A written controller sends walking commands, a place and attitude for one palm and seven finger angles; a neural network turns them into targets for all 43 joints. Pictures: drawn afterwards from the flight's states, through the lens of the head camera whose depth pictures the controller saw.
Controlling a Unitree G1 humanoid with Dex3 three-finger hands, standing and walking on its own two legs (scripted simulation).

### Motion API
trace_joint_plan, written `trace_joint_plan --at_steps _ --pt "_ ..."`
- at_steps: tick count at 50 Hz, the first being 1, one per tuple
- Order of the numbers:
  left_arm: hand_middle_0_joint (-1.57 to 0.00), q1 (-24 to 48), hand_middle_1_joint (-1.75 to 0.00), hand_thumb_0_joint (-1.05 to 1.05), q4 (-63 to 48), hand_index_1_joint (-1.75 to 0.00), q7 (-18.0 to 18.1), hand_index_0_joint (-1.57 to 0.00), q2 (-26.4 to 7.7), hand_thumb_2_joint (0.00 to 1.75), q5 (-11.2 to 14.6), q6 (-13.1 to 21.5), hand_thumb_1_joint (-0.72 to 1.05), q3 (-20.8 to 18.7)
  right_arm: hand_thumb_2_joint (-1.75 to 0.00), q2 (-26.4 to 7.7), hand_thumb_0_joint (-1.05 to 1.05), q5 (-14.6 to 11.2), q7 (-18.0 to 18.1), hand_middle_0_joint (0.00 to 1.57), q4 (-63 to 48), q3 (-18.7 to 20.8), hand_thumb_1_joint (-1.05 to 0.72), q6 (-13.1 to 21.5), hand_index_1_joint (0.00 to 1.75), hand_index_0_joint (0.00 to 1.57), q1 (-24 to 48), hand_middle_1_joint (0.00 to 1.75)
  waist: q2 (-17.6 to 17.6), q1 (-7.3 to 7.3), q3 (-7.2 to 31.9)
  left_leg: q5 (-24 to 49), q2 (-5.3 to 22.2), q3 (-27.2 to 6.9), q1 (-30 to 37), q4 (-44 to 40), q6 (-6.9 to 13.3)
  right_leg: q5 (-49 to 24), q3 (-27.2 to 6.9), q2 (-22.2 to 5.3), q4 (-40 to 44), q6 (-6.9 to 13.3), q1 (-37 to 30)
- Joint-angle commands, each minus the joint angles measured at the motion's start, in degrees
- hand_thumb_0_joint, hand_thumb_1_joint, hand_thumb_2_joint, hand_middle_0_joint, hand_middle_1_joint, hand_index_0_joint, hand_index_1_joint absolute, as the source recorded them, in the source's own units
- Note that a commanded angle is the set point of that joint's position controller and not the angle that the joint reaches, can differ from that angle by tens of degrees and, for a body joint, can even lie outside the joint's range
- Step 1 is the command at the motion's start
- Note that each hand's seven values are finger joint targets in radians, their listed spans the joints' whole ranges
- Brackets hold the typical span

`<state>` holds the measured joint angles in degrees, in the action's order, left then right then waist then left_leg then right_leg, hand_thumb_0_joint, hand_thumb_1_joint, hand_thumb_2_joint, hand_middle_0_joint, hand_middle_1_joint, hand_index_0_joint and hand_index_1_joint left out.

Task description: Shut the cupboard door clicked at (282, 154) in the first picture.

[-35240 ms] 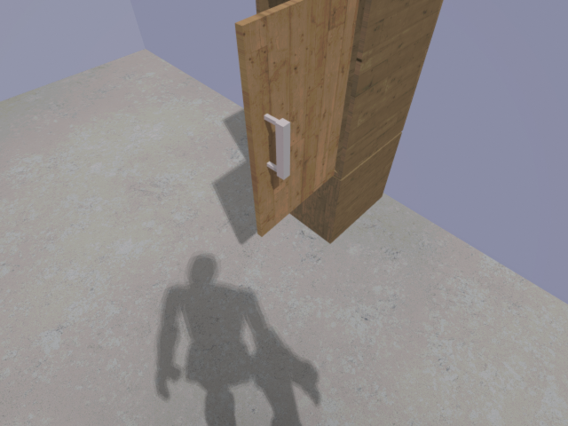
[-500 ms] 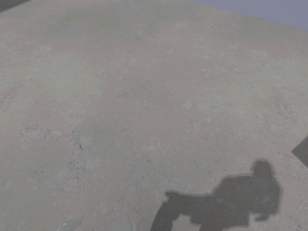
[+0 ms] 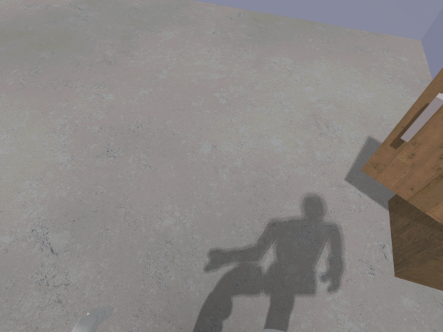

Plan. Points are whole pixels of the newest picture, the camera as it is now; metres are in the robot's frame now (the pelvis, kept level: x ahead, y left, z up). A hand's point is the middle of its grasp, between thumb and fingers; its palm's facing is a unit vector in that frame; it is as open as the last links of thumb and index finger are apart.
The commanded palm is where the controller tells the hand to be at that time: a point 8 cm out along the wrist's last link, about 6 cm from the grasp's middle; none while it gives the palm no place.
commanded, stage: turn to face it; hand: left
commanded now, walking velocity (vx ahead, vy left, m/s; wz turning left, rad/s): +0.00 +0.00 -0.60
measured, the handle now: (425, 115) +0.65 -0.52 -0.02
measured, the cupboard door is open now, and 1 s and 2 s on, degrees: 60 60 60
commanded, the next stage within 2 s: take the last steps up to it in 1.16 s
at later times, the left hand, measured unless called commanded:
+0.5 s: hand (128, 320) +0.16 +0.20 -0.18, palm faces -0.25 -0.95 -0.17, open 7.4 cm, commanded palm none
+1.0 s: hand (174, 284) +0.23 +0.11 -0.16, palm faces -0.54 -0.80 -0.24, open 7.4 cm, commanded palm none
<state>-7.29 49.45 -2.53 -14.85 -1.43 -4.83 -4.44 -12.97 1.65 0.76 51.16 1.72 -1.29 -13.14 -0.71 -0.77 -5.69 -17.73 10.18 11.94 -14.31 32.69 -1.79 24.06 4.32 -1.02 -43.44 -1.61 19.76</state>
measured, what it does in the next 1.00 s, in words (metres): steps on the spot, turning right: right foot, then left foot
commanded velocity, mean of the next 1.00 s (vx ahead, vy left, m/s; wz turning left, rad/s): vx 0.00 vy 0.00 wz -0.52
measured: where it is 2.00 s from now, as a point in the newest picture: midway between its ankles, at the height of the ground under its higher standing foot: outside the picture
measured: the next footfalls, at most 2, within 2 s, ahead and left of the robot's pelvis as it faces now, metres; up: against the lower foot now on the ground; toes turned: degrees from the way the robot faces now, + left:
right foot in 0.04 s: +0.03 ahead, -0.14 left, +0.00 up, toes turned -6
left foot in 0.38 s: +0.10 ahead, +0.11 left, +0.00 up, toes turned -9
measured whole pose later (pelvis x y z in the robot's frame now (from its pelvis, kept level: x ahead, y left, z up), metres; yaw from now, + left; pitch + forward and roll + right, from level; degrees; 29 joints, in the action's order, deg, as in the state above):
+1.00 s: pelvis +0.04 +0.00 +0.00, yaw -33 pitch +1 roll +0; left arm -9.8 51.6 -0.3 -12.8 -1.9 -2.9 -2.5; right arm -14.6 0.6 0.7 52.7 2.5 -3.0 -11.8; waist -0.2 -1.3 -3.9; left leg -25.2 4.3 3.3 -25.7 53.6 -4.2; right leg 16.7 -1.3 -0.4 -30.4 -0.4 14.5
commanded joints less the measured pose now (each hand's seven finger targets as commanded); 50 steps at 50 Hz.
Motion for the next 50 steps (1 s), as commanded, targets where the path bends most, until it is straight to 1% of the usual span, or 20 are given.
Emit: trace_joint_plan --at_steps 1,2,3,5,8,14,17,18,19,20,23,25,33,37,38,39,40,42,44,50 --pt "-0.20 -8.6 -0.30 0.00 -1.9 -0.30 0.8 -0.20 -9.7 0.90 -0.3 3.1 0.90 -1.9 -0.90 -10.3 0.00 -1.0 0.2 0.20 -4.5 3.7 -0.90 0.6 0.30 0.20 0.3 0.30 4.7 4.25 11.3 7.5 3.8 -0.2 -7.2 11.9 -0.1 -20.4 -9.3 -7.6 23.0 4.3 -20.2" --pt "-0.20 -10.4 -0.30 0.00 -1.3 -0.30 1.6 -0.20 -15.0 0.90 -0.2 3.6 0.90 -2.8 -0.90 -6.4 0.00 -1.0 0.1 0.20 -7.6 2.4 -0.90 0.5 0.30 0.20 3.3 0.30 19.9 5.49 8.9 -19.4 -4.7 -0.9 -21.0 24.9 -2.8 -38.4 -26.9 -20.4 24.9 11.2 -21.9" --pt "-0.20 -11.8 -0.30 0.00 -1.3 -0.30 2.2 -0.20 -15.7 0.90 0.4 3.1 0.90 -2.7 -0.90 -7.9 0.00 -0.9 0.6 0.20 -8.3 2.2 -0.90 -0.3 0.30 0.20 5.2 0.30 12.8 6.29 7.8 -18.7 -3.9 -8.7 -21.1 31.3 -2.4 -41.3 -26.9 -22.5 24.0 14.7 -17.1" --pt "-0.20 -6.2 -0.30 0.00 -2.1 -0.30 3.1 -0.20 -12.0 0.90 0.3 3.4 0.90 -2.3 -0.90 -8.2 0.00 -0.9 1.2 0.20 -6.6 2.4 -0.90 -0.2 0.30 0.20 5.3 0.30 16.4 3.44 7.4 -12.8 -3.0 -12.5 -24.4 35.8 -2.6 -38.1 -24.1 -17.3 22.9 14.2 -17.4" --pt "-0.20 -1.5 -0.30 0.00 -3.6 -0.30 3.1 -0.20 -9.6 0.90 0.1 3.5 0.90 -1.6 -0.90 -7.4 0.00 -0.8 0.4 0.20 -4.5 2.4 -0.90 -0.3 0.30 0.20 3.0 0.30 10.3 0.59 8.3 -6.1 -3.7 -11.0 -17.3 30.5 -3.3 -34.4 -16.9 -12.3 22.0 12.0 -11.9" --pt "-0.20 -3.4 -0.30 0.00 -2.9 -0.30 2.7 -0.20 -11.3 0.90 -0.3 3.2 0.90 -2.1 -0.90 -6.2 0.00 -1.3 0.5 0.20 -5.5 1.9 -0.90 0.3 0.30 0.20 3.6 0.30 10.1 1.62 8.4 -6.7 -7.3 -9.5 -10.4 12.1 -2.8 -31.3 -22.4 -11.4 20.8 12.5 -10.1" --pt "-0.20 -0.1 -0.30 0.00 -3.3 -0.30 2.5 -0.20 -10.1 0.90 0.4 2.5 0.90 -2.0 -0.90 -7.1 0.00 -1.4 1.0 0.20 -3.4 2.1 -0.90 1.1 0.30 0.20 -3.5 0.30 8.3 -2.16 9.2 5.2 -7.9 -9.2 4.2 -5.8 -2.2 -25.0 -21.4 -7.7 15.5 7.5 -1.4" --pt "-0.20 -1.3 -0.30 0.00 -3.9 -0.30 2.2 -0.20 -6.9 0.90 0.9 2.2 0.90 -1.4 -0.90 -10.7 0.00 -1.0 1.2 0.20 -3.2 2.6 -0.90 1.6 0.30 0.20 -4.5 0.30 -2.8 -1.96 9.9 5.8 0.2 -18.4 10.2 -13.6 0.5 -14.0 -17.0 -1.3 8.4 4.0 5.5" --pt "-0.20 -2.5 -0.30 0.00 -5.3 -0.30 1.6 -0.20 -4.1 0.90 1.2 2.1 0.90 -0.8 -0.90 -16.4 0.00 -0.1 1.3 0.20 -3.8 3.5 -0.90 1.8 0.30 0.20 -6.1 0.30 -18.5 -2.12 10.2 12.0 14.9 -32.0 12.6 -17.3 7.4 8.8 -7.7 5.0 -5.7 0.6 13.2" --pt "-0.20 -1.2 -0.30 0.00 -5.2 -0.30 1.6 -0.20 -5.8 0.90 0.3 1.8 0.90 -1.0 -0.90 -16.4 0.00 0.1 1.7 0.20 -3.8 3.4 -0.90 1.8 0.30 0.20 -5.9 0.30 -15.3 -2.71 9.6 12.8 18.8 -33.7 8.8 -17.5 10.6 12.0 -8.3 2.6 -17.0 0.0 13.2" --pt "-0.20 -1.4 -0.30 0.00 -3.1 -0.30 0.4 -0.20 -5.5 0.90 0.2 1.7 0.90 -1.7 -0.90 -11.9 0.00 0.1 1.8 0.20 -5.9 2.2 -0.90 2.0 0.30 0.20 1.7 0.30 -9.4 0.86 5.4 20.0 11.6 -19.6 4.1 -15.0 9.4 4.4 -6.1 -0.6 -24.7 -1.2 12.7" --pt "-0.20 -1.2 -0.30 0.00 -2.8 -0.30 0.1 -0.20 -4.2 0.90 0.3 1.2 0.90 -1.4 -0.90 -11.0 0.00 0.1 1.8 0.20 -5.1 2.2 -0.90 1.9 0.30 0.20 0.2 0.30 -9.0 0.43 6.6 25.1 9.0 -13.5 6.9 -13.4 8.4 1.8 -4.5 -0.5 -22.2 -1.8 11.7" --pt "-0.20 2.2 -0.30 0.00 -3.9 -0.30 0.0 -0.20 -2.6 0.90 0.2 1.7 0.90 -0.4 -0.90 -12.4 0.00 0.0 1.0 0.20 -2.1 3.6 -0.90 1.4 0.30 0.20 -3.4 0.30 -12.4 -1.84 8.3 31.8 10.9 -6.4 10.8 -8.5 8.3 1.1 1.2 0.3 -2.5 -0.8 4.4" --pt "-0.20 -4.5 -0.30 0.00 -2.0 -0.30 0.5 -0.20 -4.7 0.90 0.2 2.5 0.90 -0.8 -0.90 -13.0 0.00 -0.5 0.5 0.20 -2.0 4.1 -0.90 1.0 0.30 0.20 -0.8 0.30 -8.4 2.20 9.8 23.8 9.4 -2.6 3.3 0.8 3.7 -13.0 1.5 0.6 16.5 1.6 -10.9" --pt "-0.20 -8.2 -0.30 0.00 -0.9 -0.30 1.1 -0.20 -9.3 0.90 -0.3 3.2 0.90 -1.5 -0.90 -10.4 0.00 -1.1 0.0 0.20 -2.8 3.8 -0.90 0.9 0.30 0.20 -1.4 0.30 2.9 3.89 11.8 13.3 4.9 0.6 -5.6 10.9 0.2 -22.4 -8.1 -7.3 22.3 4.5 -21.3" --pt "-0.20 -11.5 -0.30 0.00 0.2 -0.30 2.0 -0.20 -14.7 0.90 -0.3 3.8 0.90 -2.5 -0.90 -5.9 0.00 -1.1 -0.1 0.20 -5.7 2.4 -0.90 0.7 0.30 0.20 2.7 0.30 18.1 6.00 9.8 -18.6 -4.4 0.4 -20.1 23.8 -2.7 -42.5 -25.4 -20.3 23.8 11.4 -23.9" --pt "-0.20 -12.8 -0.30 0.00 0.4 -0.30 2.5 -0.20 -15.8 0.90 0.5 3.6 0.90 -2.3 -0.90 -7.1 0.00 -1.1 0.5 0.20 -6.9 2.0 -0.90 -0.1 0.30 0.20 4.3 0.30 12.8 6.36 9.2 -19.7 -4.1 -8.1 -20.8 31.1 -2.2 -45.0 -25.4 -22.9 23.0 15.3 -19.0" --pt "-0.20 -7.0 -0.30 0.00 -0.6 -0.30 3.4 -0.20 -12.4 0.90 0.3 3.8 0.90 -2.0 -0.90 -7.8 0.00 -1.0 1.1 0.20 -5.4 2.2 -0.90 -0.1 0.30 0.20 4.1 0.30 17.0 3.58 8.0 -14.3 -3.3 -12.1 -24.6 36.0 -2.5 -39.7 -24.1 -18.5 23.0 14.9 -17.9" --pt "-0.20 -2.2 -0.30 0.00 -2.0 -0.30 3.5 -0.20 -9.8 0.90 0.1 3.7 0.90 -1.2 -0.90 -7.3 0.00 -0.9 0.5 0.20 -3.6 2.0 -0.90 0.0 0.30 0.20 2.0 0.30 11.0 0.92 9.0 -9.0 -3.2 -11.0 -18.2 31.1 -3.0 -38.0 -16.3 -14.0 21.3 12.9 -13.5" --pt "-0.20 -1.2 -0.30 0.00 -1.6 -0.30 2.8 -0.20 -10.6 0.90 -0.3 3.2 0.90 -1.5 -0.90 -5.5 0.00 -1.1 0.3 0.20 -2.4 1.5 -0.90 0.2 0.30 0.20 -1.3 0.30 10.7 0.08 7.0 -5.1 -7.2 -7.8 -7.3 10.5 -2.3 -25.4 -17.9 -11.4 22.1 11.8 -6.5"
